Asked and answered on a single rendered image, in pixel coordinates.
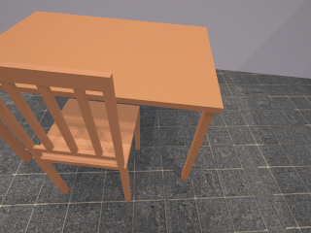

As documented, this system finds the chair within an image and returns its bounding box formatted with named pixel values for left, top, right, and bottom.
left=0, top=61, right=140, bottom=202

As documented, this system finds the table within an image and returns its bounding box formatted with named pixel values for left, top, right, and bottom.
left=0, top=11, right=224, bottom=181

